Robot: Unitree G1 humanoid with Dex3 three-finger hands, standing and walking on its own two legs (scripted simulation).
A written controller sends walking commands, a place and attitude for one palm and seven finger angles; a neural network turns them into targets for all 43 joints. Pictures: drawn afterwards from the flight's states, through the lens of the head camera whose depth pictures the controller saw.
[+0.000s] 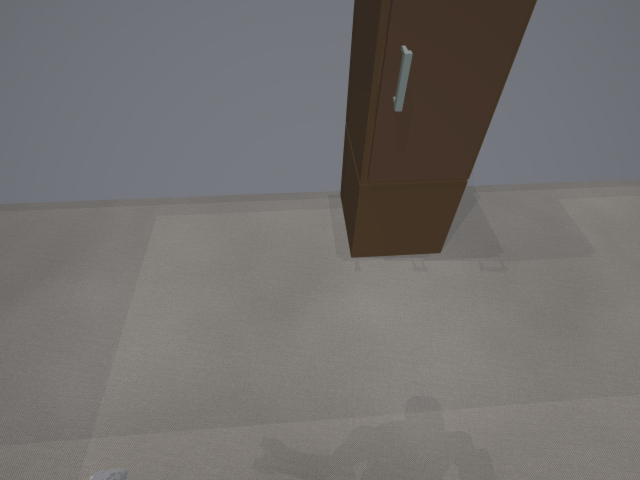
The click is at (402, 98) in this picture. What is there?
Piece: cupboard door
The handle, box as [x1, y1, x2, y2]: [393, 45, 412, 111]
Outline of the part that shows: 404,45 401,45 401,50 403,54 396,95 393,97 395,111 401,110 412,54 411,51 408,50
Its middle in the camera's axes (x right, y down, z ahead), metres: +0.21 -0.42 +1.01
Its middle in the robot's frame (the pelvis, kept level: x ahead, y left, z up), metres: +1.05 -0.15 +0.02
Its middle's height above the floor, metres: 0.79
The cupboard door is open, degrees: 0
